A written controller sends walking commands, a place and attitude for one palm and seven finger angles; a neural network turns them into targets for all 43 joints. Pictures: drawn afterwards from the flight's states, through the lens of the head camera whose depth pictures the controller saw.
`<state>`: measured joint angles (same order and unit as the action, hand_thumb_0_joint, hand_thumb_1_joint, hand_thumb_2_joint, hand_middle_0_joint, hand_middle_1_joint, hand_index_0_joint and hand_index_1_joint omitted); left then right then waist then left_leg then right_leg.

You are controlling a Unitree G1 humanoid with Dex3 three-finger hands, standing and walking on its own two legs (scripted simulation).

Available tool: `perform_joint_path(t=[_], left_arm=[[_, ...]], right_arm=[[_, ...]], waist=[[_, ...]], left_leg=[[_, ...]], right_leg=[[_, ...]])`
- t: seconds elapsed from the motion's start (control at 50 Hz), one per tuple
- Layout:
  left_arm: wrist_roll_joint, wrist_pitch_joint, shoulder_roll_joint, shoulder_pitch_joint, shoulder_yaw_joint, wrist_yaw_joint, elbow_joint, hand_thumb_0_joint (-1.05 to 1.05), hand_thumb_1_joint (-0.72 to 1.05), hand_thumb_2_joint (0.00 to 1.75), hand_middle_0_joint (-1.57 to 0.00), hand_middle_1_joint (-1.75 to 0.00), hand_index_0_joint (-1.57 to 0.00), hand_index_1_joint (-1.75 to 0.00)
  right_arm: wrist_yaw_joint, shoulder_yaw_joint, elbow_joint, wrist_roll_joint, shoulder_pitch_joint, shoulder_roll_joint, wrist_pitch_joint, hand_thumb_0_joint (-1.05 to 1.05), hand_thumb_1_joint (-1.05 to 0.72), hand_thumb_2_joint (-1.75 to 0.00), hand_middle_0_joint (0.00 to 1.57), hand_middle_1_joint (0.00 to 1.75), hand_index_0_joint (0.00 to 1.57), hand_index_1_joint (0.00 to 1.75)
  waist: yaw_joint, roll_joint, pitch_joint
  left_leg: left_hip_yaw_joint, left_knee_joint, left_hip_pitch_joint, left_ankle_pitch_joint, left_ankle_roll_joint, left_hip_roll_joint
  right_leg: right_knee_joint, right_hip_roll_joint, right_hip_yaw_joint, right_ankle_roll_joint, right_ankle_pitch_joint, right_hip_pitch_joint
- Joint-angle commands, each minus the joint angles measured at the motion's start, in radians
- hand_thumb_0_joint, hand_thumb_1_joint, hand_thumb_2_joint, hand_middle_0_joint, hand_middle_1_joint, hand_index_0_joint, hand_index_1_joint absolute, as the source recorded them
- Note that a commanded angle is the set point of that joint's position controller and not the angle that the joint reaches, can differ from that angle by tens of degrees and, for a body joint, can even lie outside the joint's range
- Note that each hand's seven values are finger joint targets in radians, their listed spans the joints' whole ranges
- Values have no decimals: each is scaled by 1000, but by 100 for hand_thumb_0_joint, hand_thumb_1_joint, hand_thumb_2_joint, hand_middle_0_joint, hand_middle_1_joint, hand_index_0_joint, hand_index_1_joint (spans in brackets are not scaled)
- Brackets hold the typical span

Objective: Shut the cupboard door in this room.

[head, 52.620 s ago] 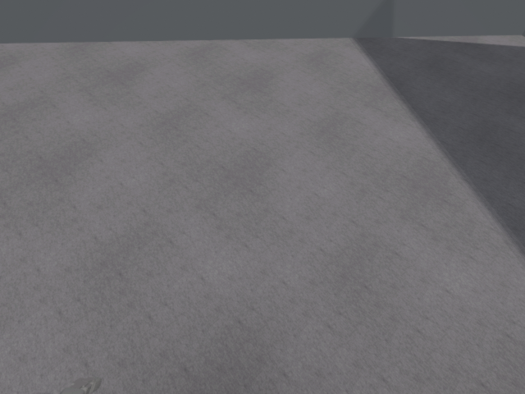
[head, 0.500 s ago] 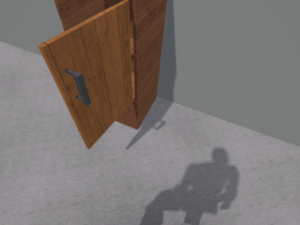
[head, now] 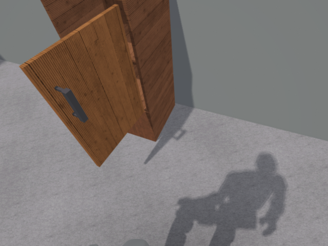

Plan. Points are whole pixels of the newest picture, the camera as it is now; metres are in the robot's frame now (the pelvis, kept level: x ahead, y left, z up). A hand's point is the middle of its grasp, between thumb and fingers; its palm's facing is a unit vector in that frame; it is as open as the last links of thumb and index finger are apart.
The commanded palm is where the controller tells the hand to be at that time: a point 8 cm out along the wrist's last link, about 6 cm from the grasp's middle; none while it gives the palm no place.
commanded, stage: come to a stop and stand still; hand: left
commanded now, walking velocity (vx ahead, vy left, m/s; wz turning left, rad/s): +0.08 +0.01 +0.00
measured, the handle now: (71, 104) +0.52 +0.35 +0.01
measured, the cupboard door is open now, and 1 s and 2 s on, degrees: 83 83 83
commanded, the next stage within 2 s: look again from close up in 0.58 s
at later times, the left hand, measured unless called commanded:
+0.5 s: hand out of the picture -0.05 +0.22 -0.18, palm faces +0.04 -0.98 -0.19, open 7.4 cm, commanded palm none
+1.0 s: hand out of the picture +0.06 +0.30 -0.16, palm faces +0.02 -0.94 -0.34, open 7.4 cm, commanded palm none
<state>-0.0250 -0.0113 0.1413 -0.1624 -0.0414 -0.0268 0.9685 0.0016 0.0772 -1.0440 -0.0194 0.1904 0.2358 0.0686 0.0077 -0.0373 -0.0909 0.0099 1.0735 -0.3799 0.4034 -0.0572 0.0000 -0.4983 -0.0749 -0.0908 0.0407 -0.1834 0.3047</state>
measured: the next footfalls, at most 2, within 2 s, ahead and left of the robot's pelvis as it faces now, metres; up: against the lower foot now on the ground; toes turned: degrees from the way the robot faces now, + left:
left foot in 0.22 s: -0.02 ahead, +0.16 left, +0.00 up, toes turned +2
right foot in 0.44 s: +0.02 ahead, -0.08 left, +0.00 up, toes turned -4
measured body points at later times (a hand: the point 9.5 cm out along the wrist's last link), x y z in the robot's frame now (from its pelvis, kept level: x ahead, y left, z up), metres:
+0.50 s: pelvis -0.02 +0.06 +0.00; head -0.01 +0.05 +0.45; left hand -0.05 +0.28 -0.16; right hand -0.04 -0.15 -0.17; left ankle -0.06 +0.16 -0.74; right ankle -0.02 -0.08 -0.74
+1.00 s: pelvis -0.03 +0.06 -0.01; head -0.06 +0.05 +0.44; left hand +0.06 +0.34 -0.13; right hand +0.04 -0.24 -0.13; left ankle -0.06 +0.16 -0.74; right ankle -0.02 -0.08 -0.74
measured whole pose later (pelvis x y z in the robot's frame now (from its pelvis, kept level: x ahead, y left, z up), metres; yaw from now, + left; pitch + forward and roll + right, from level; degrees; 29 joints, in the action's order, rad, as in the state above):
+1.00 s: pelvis -0.03 +0.06 -0.01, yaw -1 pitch -3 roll +0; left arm -0.02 0.00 0.31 -0.19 -0.03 -0.02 1.00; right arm -0.03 0.05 -1.00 -0.02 0.20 0.32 -0.02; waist -0.01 -0.01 0.01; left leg -0.05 0.54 -0.14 0.35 0.03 0.00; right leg -0.54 -0.04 -0.03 -0.02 -0.26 0.22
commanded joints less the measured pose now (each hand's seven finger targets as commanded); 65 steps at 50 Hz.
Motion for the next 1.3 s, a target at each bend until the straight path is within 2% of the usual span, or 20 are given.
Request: perform_joint_path(t=[0.0,0.06,0.14,0.16,0.2,0.22,0.26,0.3,0.38,0.42,0.46,0.64,0.66,0.68,0.7,0.74,0.86,0.94,1.08,1.28], left_arm=[[-5,14,223,-94,-57,-7,-27,0,90,90,-20,-30,-20,-30],[-9,12,231,-105,-59,-2,-10,0,90,90,-20,-30,-20,-30],[5,0,210,-69,-54,-4,9,0,90,90,-20,-30,-20,-30],[11,-2,183,-68,-45,-2,12,0,90,90,-20,-30,-20,-30],[19,-8,94,-92,-24,6,2,0,90,90,-20,-30,-20,-30],[6,-12,100,-79,-19,7,22,0,90,90,-20,-30,-20,-30],[2,-12,90,-111,-14,15,63,0,90,90,-20,-30,-20,-30],[5,-7,80,-138,-2,15,89,0,90,90,-20,-30,-20,-30],[13,13,73,-172,17,3,122,0,90,90,-20,-30,-20,-30],[16,22,97,-201,21,-7,144,0,90,90,-20,-30,-20,-30],[19,28,94,-187,19,-10,152,0,90,90,-20,-30,-20,-30],[18,21,59,-186,25,-14,152,0,90,90,-20,-30,-20,-30],[8,34,301,-138,11,-11,49,0,90,90,-20,-30,-20,-30],[9,40,210,-132,-10,-16,37,0,90,90,-20,-30,-20,-30],[4,47,210,-137,-6,-13,19,0,90,90,-20,-30,-20,-30],[4,51,209,-140,-11,-12,9,0,90,90,-20,-30,-20,-30],[9,45,277,-68,-26,-6,-30,0,90,90,-20,-30,-20,-30],[11,39,326,4,-20,3,-39,0,90,90,-20,-30,-20,-30],[10,38,381,77,-7,17,-41,0,90,90,-20,-30,-20,-30],[12,40,390,84,6,18,-17,0,90,90,-20,-30,-20,-30]], right_arm=[[4,-4,53,2,46,20,-24,0,-90,-90,20,30,20,30],[2,-13,54,7,55,1,-39,0,-90,-90,20,30,20,30],[-9,-25,1,8,214,-15,-58,0,-90,-90,20,30,20,30],[-10,-24,-5,9,233,0,-63,0,-90,-90,20,30,20,30],[-22,-15,31,-3,176,95,-69,0,-90,-90,20,30,20,30],[-26,-18,39,-1,91,84,-71,0,-90,-90,20,30,20,30],[-37,-33,31,3,43,42,-78,0,-90,-90,20,30,20,30],[-43,-38,15,3,54,31,-83,0,-90,-90,20,30,20,30],[-52,-41,-31,12,136,6,-93,0,-90,-90,20,30,20,30],[-49,-43,-41,18,167,-20,-99,0,-90,-90,20,30,20,30],[-48,-43,-51,17,179,-25,-91,0,-90,-90,20,30,20,30],[-48,-52,-81,15,189,-51,-101,0,-90,-90,20,30,20,30],[-33,-20,55,1,91,172,-82,0,-90,-90,20,30,20,30],[-41,-5,76,-7,82,137,-109,0,-90,-90,20,30,20,30],[-46,-3,86,-2,93,130,-120,0,-90,-90,20,30,20,30],[-52,2,86,3,99,124,-122,0,-90,-90,20,30,20,30],[-45,4,110,2,46,188,-114,0,-90,-90,20,30,20,30],[-32,-5,121,-3,-24,239,-108,0,-90,-90,20,30,20,30],[-13,-21,126,-5,-88,298,-105,0,-90,-90,20,30,20,30],[-6,-38,84,0,-87,299,-100,0,-90,-90,20,30,20,30]], waist=[[44,221,110],[51,233,101],[-20,193,119],[-26,106,111],[-4,-192,1],[9,-229,-39],[37,-191,-68],[37,-132,-60],[21,-46,4],[3,1,44],[-9,149,70],[-1,34,10],[-26,68,-64],[-6,27,89],[-14,-17,174],[-16,-38,178],[-18,12,112],[-11,24,59],[-11,32,72],[-15,70,104]], left_leg=[[-16,-219,1,23,4,-23],[-46,-373,60,49,18,-13],[-78,-675,303,-112,43,0],[-30,-742,359,-110,51,-42],[262,-948,122,156,138,-282],[287,-1001,-4,214,162,-285],[183,-974,-21,73,154,-224],[121,-912,54,-91,155,-197],[73,-745,206,-449,131,-154],[42,-712,207,-417,92,-107],[29,-699,238,-368,75,-101],[36,-766,204,-263,79,-105],[40,-745,145,-235,83,-74],[59,-695,128,-186,102,-112],[67,-664,162,-272,113,-109],[53,-615,186,-400,114,-107],[44,-616,163,-465,110,-111],[56,-683,128,-322,104,-113],[69,-749,145,-212,100,-115],[59,-757,179,-221,92,-110]], right_leg=[[264,-217,255,83,-51,-133],[288,-203,269,94,-127,-119],[259,-146,215,28,-250,23],[189,-105,181,-2,-289,92],[-22,16,32,-64,-218,105],[-100,20,32,-74,-192,37],[-195,16,58,-64,-148,8],[-187,13,61,-66,-144,18],[79,-2,79,-68,18,-64],[108,-58,122,-44,195,-144],[87,-55,133,-27,235,-134],[113,-35,120,-39,86,-110],[53,3,116,-10,-27,-55],[2,-17,121,-12,-38,-97],[-10,-18,123,2,64,-123],[-18,-19,121,12,165,-122],[-21,-28,117,14,252,-127],[36,-34,129,2,145,-125],[105,-42,143,-11,42,-131],[157,-59,156,-13,40,-153]])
